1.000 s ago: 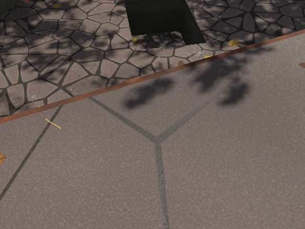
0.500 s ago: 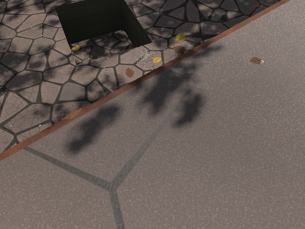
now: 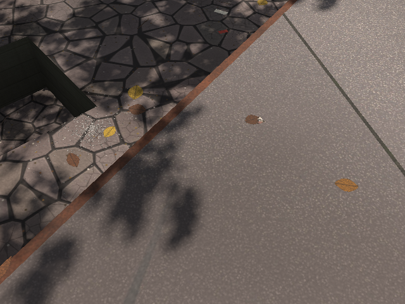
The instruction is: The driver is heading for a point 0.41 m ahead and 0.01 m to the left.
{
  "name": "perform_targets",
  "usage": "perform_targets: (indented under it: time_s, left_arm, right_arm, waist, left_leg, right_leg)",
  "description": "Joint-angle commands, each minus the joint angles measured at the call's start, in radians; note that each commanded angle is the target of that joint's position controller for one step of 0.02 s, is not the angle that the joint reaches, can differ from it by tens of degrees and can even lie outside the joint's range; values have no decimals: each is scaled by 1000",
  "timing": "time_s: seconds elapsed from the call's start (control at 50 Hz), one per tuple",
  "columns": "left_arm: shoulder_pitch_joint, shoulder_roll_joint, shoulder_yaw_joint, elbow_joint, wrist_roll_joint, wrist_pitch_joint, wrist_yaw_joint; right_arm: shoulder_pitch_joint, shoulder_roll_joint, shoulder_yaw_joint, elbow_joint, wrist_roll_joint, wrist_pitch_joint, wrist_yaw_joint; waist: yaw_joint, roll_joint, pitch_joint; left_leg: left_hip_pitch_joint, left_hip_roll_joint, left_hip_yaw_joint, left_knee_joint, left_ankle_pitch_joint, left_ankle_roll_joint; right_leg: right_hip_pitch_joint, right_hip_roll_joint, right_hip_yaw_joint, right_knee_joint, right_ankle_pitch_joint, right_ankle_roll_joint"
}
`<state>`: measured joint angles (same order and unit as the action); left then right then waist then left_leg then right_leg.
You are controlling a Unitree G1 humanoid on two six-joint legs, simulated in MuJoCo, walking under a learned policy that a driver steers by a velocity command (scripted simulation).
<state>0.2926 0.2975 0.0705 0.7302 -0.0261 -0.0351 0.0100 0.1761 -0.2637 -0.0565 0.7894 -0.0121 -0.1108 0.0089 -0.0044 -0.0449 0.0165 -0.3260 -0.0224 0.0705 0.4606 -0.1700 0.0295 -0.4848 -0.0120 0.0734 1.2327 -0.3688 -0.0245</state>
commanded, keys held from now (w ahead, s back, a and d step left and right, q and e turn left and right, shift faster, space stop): w+e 0.04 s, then w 0.28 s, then no key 0.68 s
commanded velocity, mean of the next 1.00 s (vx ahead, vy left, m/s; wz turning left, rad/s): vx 0.27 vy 0.00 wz -0.16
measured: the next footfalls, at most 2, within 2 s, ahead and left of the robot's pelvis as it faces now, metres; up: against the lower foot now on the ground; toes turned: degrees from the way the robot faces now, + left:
right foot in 0.36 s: +0.34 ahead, -0.17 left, +0.00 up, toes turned -10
left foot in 0.76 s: +0.45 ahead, +0.05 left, +0.00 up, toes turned -7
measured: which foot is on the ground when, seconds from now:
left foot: down 0.00-0.38, up 0.40-0.74, down 0.76-1.00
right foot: up 0.00-0.34, down 0.36-1.00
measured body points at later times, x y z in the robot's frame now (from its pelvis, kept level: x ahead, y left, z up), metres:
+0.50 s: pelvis +0.25 -0.07 +0.00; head +0.29 -0.09 +0.45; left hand +0.46 +0.15 -0.09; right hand +0.28 -0.36 -0.13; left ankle +0.18 +0.09 -0.64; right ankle +0.30 -0.17 -0.73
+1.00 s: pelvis +0.36 -0.07 +0.00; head +0.37 -0.06 +0.45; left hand +0.49 +0.17 -0.14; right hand +0.46 -0.33 -0.12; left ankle +0.41 +0.05 -0.73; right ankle +0.30 -0.17 -0.73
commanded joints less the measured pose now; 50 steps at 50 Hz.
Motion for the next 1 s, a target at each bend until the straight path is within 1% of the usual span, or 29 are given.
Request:
perform_targets:
  time_s: [0.02, 0.06, 0.12, 0.2, 0.26, 0.3, 0.32, 0.34, 0.36, 0.38, 0.4, 0.42, 0.44, 0.46, 0.48, 0.5, 0.54, 0.6, 0.68, 0.74, 0.76, 0.78, 0.8, 0.82, 0.84, 0.86, 0.9, 0.92, 1.0]
  left_arm:
    - [-11, 58, 20, -104, -7, -2, -6]
    - [-46, 42, 14, -129, 1, 6, -5]
    - [-89, 22, 3, -144, 7, -1, -9]
    - [-226, 0, -15, -174, 9, -21, -34]
    - [-301, 6, -17, -208, 2, -27, -50]
    - [-301, 30, -9, -219, 4, -29, -56]
    - [-255, 52, 2, -210, 8, -30, -55]
    - [-130, 84, 23, -173, 18, -32, -52]
    - [7, 139, 48, -133, 30, -29, -41]
    - [139, 235, 66, -115, 52, -22, -21]
    - [101, 250, 56, -127, 57, -21, -24]
    - [65, 166, 35, -134, 47, -21, -33]
    - [16, 123, 20, -127, 38, -24, -35]
    - [-35, 98, 14, -115, 28, -28, -38]
    - [-77, 74, 8, -114, 25, -32, -39]
    - [-108, 71, 7, -110, 32, -34, -40]
    - [-140, 65, 6, -92, 47, -47, -37]
    - [-172, 76, 8, -63, 47, -44, -20]
    - [-135, 82, 6, -8, 46, -26, -12]
    - [-152, 59, -6, 21, 30, -15, -13]
    - [-116, 35, -14, 36, 30, -15, -12]
    - [-62, 18, -19, 47, 50, -16, -10]
    - [42, 9, -18, 71, 55, -17, -8]
    - [17, 13, -22, 78, 57, -9, 0]
    - [-42, 33, -18, 73, 50, 4, 6]
    - [-67, 44, -14, 74, 42, 16, 11]
    - [-73, 43, -13, 78, 42, 31, 13]
    - [-76, 39, -13, 81, 39, 32, 13]
    - [-72, 36, -9, 114, 32, 30, 17]
  right_arm:
    - [24, -101, -25, -33, 3, -14, -5]
    - [42, -128, -35, -17, 6, -20, -5]
    - [65, -150, -40, 2, 6, -14, -3]
    - [107, -174, -41, 26, 25, 5, -3]
    - [169, -200, -45, 56, 39, 24, 0]
    - [176, -217, -48, 71, 46, 38, -1]
    - [166, -229, -50, 74, 49, 44, -4]
    - [147, -226, -46, 76, 50, 51, -8]
    - [156, -195, -33, 70, 39, 49, -13]
    - [157, -113, -3, 22, -1, 36, -14]
    - [252, -71, 17, 35, 10, 17, -4]
    - [206, -174, -11, 47, 35, 14, 0]
    - [131, -166, -9, 24, 50, 17, 2]
    - [106, -140, -6, 27, 36, 23, -5]
    - [98, -142, -12, 29, 23, 36, -12]
    - [121, -132, -11, 39, 22, 54, -15]
    - [159, -90, -5, 52, 16, 77, -22]
    - [96, -65, 6, 39, 3, 84, -28]
    - [15, -84, 3, 25, 7, 92, -22]
    - [10, -90, -4, 26, -5, 92, -19]
    - [4, -109, -8, 25, -16, 90, -20]
    - [-11, -160, -17, 13, -18, 88, -26]
    - [-52, -187, -22, 11, -11, 93, -31]
    - [-82, -119, -11, 10, 2, 99, -25]
    - [-92, -83, -5, 14, 6, 102, -19]
    - [-89, -77, -2, 19, 3, 101, -15]
    - [-73, -88, -4, 40, 2, 92, -12]
    - [-66, -85, -5, 52, 8, 88, -14]
    - [-68, -81, -5, 86, 10, 86, -23]
  waist:
    - [-7, 145, -34]
    - [-8, 113, -19]
    - [-14, 89, -17]
    - [-61, 89, 25]
    - [-82, 108, 50]
    - [-60, 133, 45]
    - [-22, 149, 14]
    - [57, 142, -56]
    - [115, 125, -157]
    - [136, -57, -303]
    - [67, -236, -455]
    - [95, -101, -415]
    - [75, -81, -273]
    - [39, -4, -194]
    - [11, -7, -154]
    - [-21, -14, -138]
    - [-60, -25, -143]
    - [-57, -49, -131]
    - [-18, -55, -135]
    - [-41, -38, -109]
    - [-34, -4, -101]
    - [9, 72, -109]
    - [81, 193, -114]
    - [58, 204, -107]
    - [32, 181, -73]
    - [18, 147, -59]
    - [14, 135, -58]
    - [9, 126, -69]
    - [4, 89, -91]
  left_leg:
    - [188, 284, -277, -279, 10, 160]
    - [182, 294, -220, -306, 90, 182]
    - [210, 283, -134, -320, 173, 189]
    - [231, 250, -32, -314, 201, 158]
    - [311, 290, -41, -289, 223, 150]
    - [370, 316, -40, -236, 341, 136]
    - [383, 312, -23, -166, 499, 122]
    - [364, 273, 21, -5, 681, 92]
    - [247, 223, 56, 194, 651, 46]
    - [-59, 124, 80, 549, 215, -18]
    - [-267, -11, -63, 838, -451, -61]
    - [-305, 48, -171, 895, -438, -61]
    - [-352, 87, -143, 870, -405, -56]
    - [-347, 123, -124, 786, -343, -55]
    - [-305, 147, -122, 723, -293, -58]
    - [-222, 150, -120, 693, -253, -65]
    - [-125, 140, -114, 604, -183, -83]
    - [-66, 130, -103, 385, -68, -89]
    - [-10, 110, -102, 228, 33, -78]
    - [87, 88, -86, 52, 96, -40]
    - [144, 107, -112, -24, 237, -22]
    - [205, 177, -178, -21, 436, 1]
    - [217, 223, -215, 0, 418, 63]
    - [155, 199, -205, -15, 251, 71]
    - [105, 164, -189, -26, 145, 47]
    - [91, 143, -170, -24, 130, 28]
    - [106, 127, -152, -7, 176, 15]
    - [123, 123, -144, 7, 207, 16]
    - [159, 115, -133, 39, 314, 24]
  right_leg:
    - [-209, -113, 40, -20, 62, 7]
    - [-242, -121, 42, -88, 103, 17]
    - [-248, -110, 38, -243, 223, 24]
    - [-180, -83, -54, -500, 363, 14]
    - [-167, -65, -87, -598, 308, -6]
    - [-129, -40, -105, -649, 225, -37]
    - [-43, -12, -125, -682, 203, -57]
    - [142, 28, -150, -754, 271, -85]
    - [393, 9, -116, -743, 399, -111]
    - [729, -233, 198, -697, 679, -198]
    - [863, -442, 576, -803, 860, -364]
    - [787, -396, 452, -794, 940, -337]
    - [675, -339, 270, -784, 995, -297]
    - [552, -279, 190, -818, 928, -254]
    - [455, -250, 148, -857, 880, -235]
    - [359, -232, 111, -899, 870, -228]
    - [261, -218, 50, -933, 918, -239]
    - [219, -182, -30, -944, 892, -220]
    - [249, -192, -16, -941, 729, -207]
    - [228, -168, 1, -885, 481, -161]
    - [218, -127, -4, -854, 363, -113]
    - [191, -63, -33, -801, 206, -62]
    - [161, -5, -67, -800, 62, -26]
    - [210, 2, -84, -811, 63, -5]
    - [226, -1, -87, -812, 88, -2]
    - [229, -8, -82, -805, 110, -8]
    - [240, -20, -69, -808, 165, -14]
    - [250, -23, -66, -805, 196, -15]
    - [281, -29, -69, -786, 303, -8]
